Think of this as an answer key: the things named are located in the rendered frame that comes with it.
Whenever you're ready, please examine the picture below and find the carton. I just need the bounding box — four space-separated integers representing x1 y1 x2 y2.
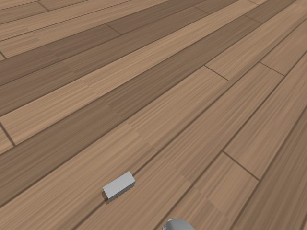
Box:
103 171 135 201

